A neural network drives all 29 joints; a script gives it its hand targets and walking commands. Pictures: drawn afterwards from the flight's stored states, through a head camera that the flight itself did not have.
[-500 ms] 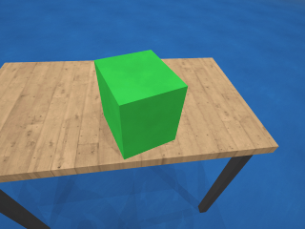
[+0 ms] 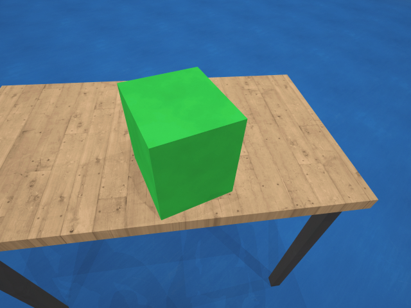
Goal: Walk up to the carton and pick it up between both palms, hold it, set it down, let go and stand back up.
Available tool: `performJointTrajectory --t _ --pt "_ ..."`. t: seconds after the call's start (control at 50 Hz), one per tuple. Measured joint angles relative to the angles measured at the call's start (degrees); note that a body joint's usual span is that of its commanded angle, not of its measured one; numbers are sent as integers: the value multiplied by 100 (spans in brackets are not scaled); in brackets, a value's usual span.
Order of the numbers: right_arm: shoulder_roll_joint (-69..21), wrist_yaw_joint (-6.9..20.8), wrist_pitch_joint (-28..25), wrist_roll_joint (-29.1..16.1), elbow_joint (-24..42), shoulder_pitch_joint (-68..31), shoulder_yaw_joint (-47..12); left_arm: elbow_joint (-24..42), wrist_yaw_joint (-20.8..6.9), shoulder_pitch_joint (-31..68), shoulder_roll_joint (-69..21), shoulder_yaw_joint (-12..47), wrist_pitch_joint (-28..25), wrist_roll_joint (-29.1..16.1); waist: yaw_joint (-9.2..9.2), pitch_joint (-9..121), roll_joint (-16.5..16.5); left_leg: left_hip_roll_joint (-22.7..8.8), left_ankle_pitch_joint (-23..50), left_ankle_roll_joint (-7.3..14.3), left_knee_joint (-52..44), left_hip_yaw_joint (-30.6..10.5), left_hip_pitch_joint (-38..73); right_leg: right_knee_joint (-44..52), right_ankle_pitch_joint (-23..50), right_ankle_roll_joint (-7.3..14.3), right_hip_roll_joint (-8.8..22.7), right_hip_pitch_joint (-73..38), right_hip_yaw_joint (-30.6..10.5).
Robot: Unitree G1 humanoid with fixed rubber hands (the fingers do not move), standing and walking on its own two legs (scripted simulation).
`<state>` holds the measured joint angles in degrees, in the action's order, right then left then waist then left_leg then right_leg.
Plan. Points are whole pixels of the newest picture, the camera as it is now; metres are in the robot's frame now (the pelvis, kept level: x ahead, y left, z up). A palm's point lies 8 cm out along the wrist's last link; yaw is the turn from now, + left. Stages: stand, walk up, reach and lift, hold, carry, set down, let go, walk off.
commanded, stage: stand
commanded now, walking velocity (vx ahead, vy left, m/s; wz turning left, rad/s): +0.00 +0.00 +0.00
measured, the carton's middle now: (179, 142) +0.46 +0.06 +0.10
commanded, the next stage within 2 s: none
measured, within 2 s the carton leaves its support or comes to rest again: neither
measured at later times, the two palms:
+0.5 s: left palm out of the picture -0.02 +0.19 -0.15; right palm out of the picture -0.02 -0.21 -0.15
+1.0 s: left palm out of the picture -0.01 +0.18 -0.15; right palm out of the picture -0.02 -0.21 -0.15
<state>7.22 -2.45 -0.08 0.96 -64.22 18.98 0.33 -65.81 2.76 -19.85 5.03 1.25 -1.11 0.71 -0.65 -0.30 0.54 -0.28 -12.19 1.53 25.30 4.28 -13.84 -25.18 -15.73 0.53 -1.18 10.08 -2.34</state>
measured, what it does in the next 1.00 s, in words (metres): stands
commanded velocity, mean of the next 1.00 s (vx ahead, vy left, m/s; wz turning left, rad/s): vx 0.00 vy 0.00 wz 0.00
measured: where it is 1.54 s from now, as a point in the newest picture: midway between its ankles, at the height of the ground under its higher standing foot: outside the picture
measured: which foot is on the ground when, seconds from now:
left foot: down 0.00-1.00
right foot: down 0.00-1.00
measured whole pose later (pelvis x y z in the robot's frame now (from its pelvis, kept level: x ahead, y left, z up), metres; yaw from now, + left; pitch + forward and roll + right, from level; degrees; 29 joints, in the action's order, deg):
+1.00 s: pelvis +0.02 -0.01 +0.00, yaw +0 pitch -1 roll +0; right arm 5.6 -2.3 -0.7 0.4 -66.3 18.9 0.5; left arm -66.6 2.7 -18.3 5.8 0.9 -1.6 0.3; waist -0.5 -2.1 0.2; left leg -0.9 -13.4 0.1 23.8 3.6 -9.7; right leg -23.4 -16.9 1.7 -1.9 5.7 -1.8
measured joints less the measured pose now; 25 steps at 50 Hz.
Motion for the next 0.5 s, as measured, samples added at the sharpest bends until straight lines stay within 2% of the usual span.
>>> performJointTrajectory --t 0.4,0.5 --pt "-198 -12 -42 1 -43 44 -66 7 -8 179 201 -114 41 0 -9 -106 -6 3 -74 -55 -88 -41 207 75 -94 45 -3 -213 35" --pt "-150 -17 -37 -30 -84 69 -27 -66 -14 80 101 -59 -27 -48 37 -102 11 -3 -105 -60 -98 -18 260 65 -131 55 -8 -248 10"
